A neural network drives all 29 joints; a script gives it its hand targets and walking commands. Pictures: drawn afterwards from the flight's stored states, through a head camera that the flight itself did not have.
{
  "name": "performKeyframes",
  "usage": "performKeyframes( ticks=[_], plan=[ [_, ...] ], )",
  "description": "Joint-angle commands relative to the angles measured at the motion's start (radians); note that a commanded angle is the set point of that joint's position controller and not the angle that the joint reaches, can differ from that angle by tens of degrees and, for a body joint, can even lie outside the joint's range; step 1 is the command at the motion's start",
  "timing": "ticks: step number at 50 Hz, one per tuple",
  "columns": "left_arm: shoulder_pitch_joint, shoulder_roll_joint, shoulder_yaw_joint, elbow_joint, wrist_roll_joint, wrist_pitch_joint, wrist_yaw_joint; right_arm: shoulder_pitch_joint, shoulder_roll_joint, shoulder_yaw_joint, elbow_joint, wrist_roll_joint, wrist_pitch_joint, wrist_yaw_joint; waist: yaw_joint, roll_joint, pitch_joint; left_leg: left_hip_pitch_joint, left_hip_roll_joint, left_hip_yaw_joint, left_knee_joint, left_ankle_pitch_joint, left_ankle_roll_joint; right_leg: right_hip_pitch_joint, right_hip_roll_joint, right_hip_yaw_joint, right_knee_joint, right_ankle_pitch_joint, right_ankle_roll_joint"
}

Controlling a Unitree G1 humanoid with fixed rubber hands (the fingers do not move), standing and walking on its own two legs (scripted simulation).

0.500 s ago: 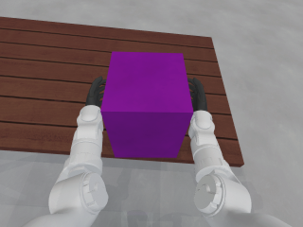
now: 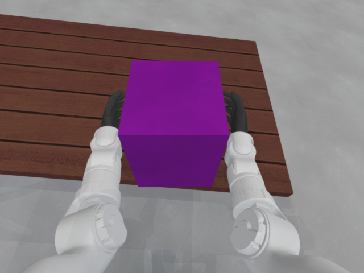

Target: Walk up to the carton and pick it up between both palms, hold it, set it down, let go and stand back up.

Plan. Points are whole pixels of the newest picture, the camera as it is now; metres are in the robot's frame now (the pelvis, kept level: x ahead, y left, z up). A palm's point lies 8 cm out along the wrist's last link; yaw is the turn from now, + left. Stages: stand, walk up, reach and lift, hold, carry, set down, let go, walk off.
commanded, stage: set down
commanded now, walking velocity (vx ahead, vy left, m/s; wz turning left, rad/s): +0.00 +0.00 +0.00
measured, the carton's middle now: (175, 128) +0.43 +0.03 +0.02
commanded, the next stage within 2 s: none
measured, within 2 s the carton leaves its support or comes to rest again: rests again in 1.40 s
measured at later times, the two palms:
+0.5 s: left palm (114, 125) +0.41 +0.17 +0.05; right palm (239, 130) +0.40 -0.12 +0.07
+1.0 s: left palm (115, 125) +0.41 +0.17 +0.05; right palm (240, 132) +0.40 -0.13 +0.06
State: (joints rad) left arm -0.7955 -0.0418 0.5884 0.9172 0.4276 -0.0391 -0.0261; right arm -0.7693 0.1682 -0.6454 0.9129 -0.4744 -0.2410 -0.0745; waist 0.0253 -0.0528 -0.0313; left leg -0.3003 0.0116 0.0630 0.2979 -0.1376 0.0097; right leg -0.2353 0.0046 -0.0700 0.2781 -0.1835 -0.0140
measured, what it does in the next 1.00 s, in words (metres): stands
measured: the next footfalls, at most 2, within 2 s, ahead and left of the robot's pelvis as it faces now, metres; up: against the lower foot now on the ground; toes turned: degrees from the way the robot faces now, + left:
none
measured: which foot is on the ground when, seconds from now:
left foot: down 0.00-1.00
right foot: down 0.00-1.00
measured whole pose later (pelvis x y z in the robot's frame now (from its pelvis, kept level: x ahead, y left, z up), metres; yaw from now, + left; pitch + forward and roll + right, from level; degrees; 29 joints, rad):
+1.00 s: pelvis +0.00 +0.00 +0.00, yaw -1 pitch +8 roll +0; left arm -0.79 -0.12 0.67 0.81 0.52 -0.07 -0.06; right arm -0.73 0.20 -0.68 0.80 -0.52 -0.22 -0.02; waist 0.04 -0.06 0.01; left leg -0.30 0.02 0.09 0.31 -0.15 0.02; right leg -0.25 0.01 -0.05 0.30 -0.19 -0.01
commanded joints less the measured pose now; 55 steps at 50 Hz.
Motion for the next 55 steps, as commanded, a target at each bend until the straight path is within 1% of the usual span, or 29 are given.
performKeyframes(
  ticks=[1, 4, 5, 6, 9, 10, 12, 17, 20, 21, 23, 24, 25, 27, 29, 31, 32, 37, 39, 40, 43, 44, 45, 48, 50, 51, 52, 54, 55],
  plan=[
    [-0.534, -0.434, -0.22, -0.026, 0.025, -0.049, -0.077, -0.474, 0.471, 0.242, 0.045, -0.058, -0.017, 0.133, 0.013, 0.057, -0.466, 0.213, 0.015, 0.07, 0.033, 0.375, -0.013, 0.183, -0.006, -0.039, 0.031, 0.352, 0.057],
    [-0.532, -0.431, -0.208, -0.024, 0.033, -0.048, -0.073, -0.474, 0.474, 0.231, 0.042, -0.058, -0.015, 0.143, 0.023, 0.054, -0.469, 0.188, 0.011, 0.077, 0.02, 0.332, -0.003, 0.197, -0.009, -0.03, 0.027, 0.32, 0.053],
    [-0.536, -0.425, -0.206, -0.027, 0.038, -0.047, -0.071, -0.471, 0.467, 0.225, 0.041, -0.069, -0.012, 0.146, 0.015, 0.057, -0.459, 0.183, 0.008, 0.074, 0.022, 0.328, -0.008, 0.198, -0.009, -0.029, 0.027, 0.317, 0.055],
    [-0.527, -0.424, -0.194, -0.04, 0.04, -0.044, -0.068, -0.461, 0.465, 0.218, 0.034, -0.071, -0.009, 0.148, 0.023, 0.064, -0.459, 0.193, 0.01, 0.076, 0.016, 0.327, -0.004, 0.194, -0.008, -0.031, 0.026, 0.304, 0.055],
    [-0.523, -0.418, -0.184, -0.044, 0.048, -0.043, -0.06, -0.462, 0.45, 0.201, 0.023, -0.078, -0.01, 0.155, 0.023, 0.061, -0.461, 0.224, 0.012, 0.079, 0.023, 0.34, -0.008, 0.157, -0.002, -0.038, 0.015, 0.267, 0.05],
    [-0.515, -0.429, -0.185, -0.05, 0.052, -0.043, -0.058, -0.458, 0.443, 0.206, 0.01, -0.073, -0.011, 0.158, 0.033, 0.06, -0.468, 0.231, 0.016, 0.075, 0.026, 0.352, -0.003, 0.156, -0.002, -0.038, 0.011, 0.261, 0.045],
    [-0.51, -0.427, -0.182, -0.055, 0.059, -0.043, -0.056, -0.444, 0.448, 0.197, 0.017, -0.079, -0.009, 0.159, 0.026, 0.075, -0.457, 0.248, 0.017, 0.075, 0.032, 0.381, -0.006, 0.127, 0.003, -0.043, 0.009, 0.244, 0.048],
    [-0.482, -0.432, -0.161, -0.07, 0.076, -0.03, -0.056, -0.422, 0.433, 0.177, 0.025, -0.091, -0.003, 0.162, 0.022, 0.074, -0.418, 0.283, 0.019, 0.074, 0.045, 0.429, -0.012, 0.087, 0.01, -0.046, -0.006, 0.197, 0.043],
    [-0.458, -0.433, -0.154, -0.079, 0.085, -0.026, -0.058, -0.409, 0.436, 0.182, 0.012, -0.091, 0.0, 0.16, 0.033, 0.059, -0.403, 0.27, 0.017, 0.074, 0.049, 0.424, -0.004, 0.101, 0.005, -0.043, -0.003, 0.214, 0.05],
    [-0.455, -0.425, -0.151, -0.069, 0.087, -0.027, -0.06, -0.412, 0.438, 0.184, 0.01, -0.098, 0.0, 0.159, 0.027, 0.049, -0.397, 0.262, 0.013, 0.073, 0.048, 0.419, 0.002, 0.098, 0.007, -0.043, 0.004, 0.221, 0.055],
    [-0.436, -0.425, -0.144, -0.067, 0.091, -0.031, -0.064, -0.403, 0.452, 0.193, 0.005, -0.096, 0.0, 0.159, 0.039, 0.032, -0.395, 0.237, 0.012, 0.077, 0.041, 0.384, 0.008, 0.128, 0.004, -0.036, 0.011, 0.248, 0.056],
    [-0.438, -0.425, -0.144, -0.072, 0.088, -0.031, -0.065, -0.402, 0.454, 0.192, -0.003, -0.1, 0.001, 0.158, 0.029, 0.026, -0.389, 0.218, 0.007, 0.082, 0.036, 0.379, 0.013, 0.151, 0.002, -0.033, 0.015, 0.253, 0.058],
    [-0.43, -0.429, -0.144, -0.077, 0.088, -0.031, -0.066, -0.399, 0.453, 0.2, -0.004, -0.097, 0.001, 0.161, 0.039, 0.028, -0.392, 0.211, 0.009, 0.08, 0.036, 0.379, 0.014, 0.154, 0.0, -0.031, 0.015, 0.26, 0.056],
    [-0.426, -0.424, -0.146, -0.077, 0.088, -0.032, -0.072, -0.398, 0.453, 0.202, -0.012, -0.096, 0.002, 0.159, 0.043, 0.019, -0.389, 0.192, 0.006, 0.084, 0.032, 0.36, 0.019, 0.173, -0.004, -0.024, 0.019, 0.272, 0.059],
    [-0.419, -0.416, -0.146, -0.071, 0.09, -0.038, -0.074, -0.383, 0.453, 0.206, -0.009, -0.099, 0.005, 0.159, 0.034, 0.012, -0.374, 0.189, 0.006, 0.084, 0.027, 0.344, 0.022, 0.175, -0.005, -0.025, 0.025, 0.284, 0.061],
    [-0.412, -0.405, -0.135, -0.065, 0.088, -0.042, -0.077, -0.38, 0.453, 0.214, -0.016, -0.095, 0.008, 0.158, 0.043, 0.004, -0.359, 0.156, 0.001, 0.087, 0.021, 0.325, 0.028, 0.194, -0.009, -0.015, 0.029, 0.291, 0.064],
    [-0.411, -0.41, -0.133, -0.071, 0.089, -0.044, -0.08, -0.384, 0.464, 0.218, -0.025, -0.099, 0.011, 0.156, 0.043, 0.003, -0.366, 0.141, -0.004, 0.085, 0.018, 0.31, 0.033, 0.212, -0.016, -0.016, 0.037, 0.297, 0.073],
    [-0.397, -0.397, -0.133, -0.08, 0.096, -0.046, -0.082, -0.356, 0.45, 0.207, -0.018, -0.1, 0.015, 0.155, 0.035, 0.027, -0.345, 0.162, 0.0, 0.086, 0.023, 0.323, 0.027, 0.173, -0.01, -0.019, 0.029, 0.263, 0.061],
    [-0.4, -0.394, -0.131, -0.084, 0.1, -0.045, -0.08, -0.352, 0.443, 0.211, -0.019, -0.095, 0.019, 0.155, 0.043, 0.022, -0.344, 0.166, 0.001, 0.082, 0.028, 0.329, 0.031, 0.165, -0.009, -0.019, 0.028, 0.253, 0.062],
    [-0.388, -0.39, -0.127, -0.074, 0.105, -0.043, -0.081, -0.344, 0.443, 0.204, -0.006, -0.103, 0.022, 0.153, 0.038, 0.035, -0.338, 0.167, 0.0, 0.082, 0.035, 0.33, 0.027, 0.158, -0.012, -0.015, 0.029, 0.255, 0.061],
    [-0.381, -0.386, -0.121, -0.084, 0.108, -0.046, -0.082, -0.339, 0.44, 0.213, -0.013, -0.099, 0.025, 0.153, 0.043, 0.036, -0.337, 0.164, 0.0, 0.083, 0.038, 0.345, 0.03, 0.157, -0.01, -0.012, 0.037, 0.278, 0.059],
    [-0.376, -0.387, -0.117, -0.083, 0.102, -0.048, -0.081, -0.341, 0.44, 0.211, -0.023, -0.092, 0.022, 0.152, 0.05, 0.033, -0.346, 0.162, -0.003, 0.084, 0.039, 0.346, 0.032, 0.161, -0.011, -0.014, 0.038, 0.281, 0.062],
    [-0.376, -0.377, -0.116, -0.076, 0.108, -0.048, -0.081, -0.343, 0.438, 0.209, -0.018, -0.093, 0.023, 0.151, 0.046, 0.037, -0.342, 0.155, -0.002, 0.086, 0.037, 0.332, 0.032, 0.159, -0.012, -0.01, 0.038, 0.268, 0.061],
    [-0.373, -0.355, -0.097, -0.069, 0.109, -0.05, -0.077, -0.332, 0.416, 0.209, -0.019, -0.082, 0.028, 0.145, 0.05, 0.034, -0.34, 0.155, -0.002, 0.084, 0.038, 0.334, 0.033, 0.148, -0.007, -0.009, 0.04, 0.254, 0.063],
    [-0.358, -0.324, -0.089, -0.06, 0.11, -0.051, -0.075, -0.327, 0.386, 0.209, -0.016, -0.087, 0.036, 0.143, 0.051, 0.013, -0.318, 0.132, -0.002, 0.086, 0.035, 0.304, 0.036, 0.164, -0.014, -0.005, 0.04, 0.254, 0.065],
    [-0.367, -0.305, -0.084, -0.062, 0.106, -0.052, -0.073, -0.327, 0.369, 0.204, -0.016, -0.088, 0.04, 0.139, 0.042, 0.012, -0.324, 0.133, -0.003, 0.085, 0.03, 0.292, 0.038, 0.165, -0.015, 0.0, 0.042, 0.252, 0.07],
    [-0.362, -0.292, -0.078, -0.06, 0.104, -0.053, -0.069, -0.325, 0.352, 0.201, -0.012, -0.081, 0.044, 0.135, 0.05, 0.011, -0.324, 0.125, -0.002, 0.084, 0.035, 0.302, 0.039, 0.166, -0.015, -0.001, 0.042, 0.258, 0.067],
    [-0.363, -0.235, -0.065, -0.05, 0.097, -0.066, -0.052, -0.317, 0.299, 0.195, -0.022, -0.063, 0.04, 0.125, 0.059, 0.018, -0.35, 0.137, 0.002, 0.085, 0.045, 0.323, 0.035, 0.139, -0.011, -0.002, 0.046, 0.255, 0.062],
    [-0.358, -0.191, -0.055, -0.048, 0.087, -0.075, -0.039, -0.321, 0.25, 0.194, -0.014, -0.048, 0.04, 0.115, 0.054, 0.012, -0.368, 0.13, 0.0, 0.082, 0.05, 0.316, 0.034, 0.133, -0.009, 0.004, 0.05, 0.253, 0.063]
  ],
)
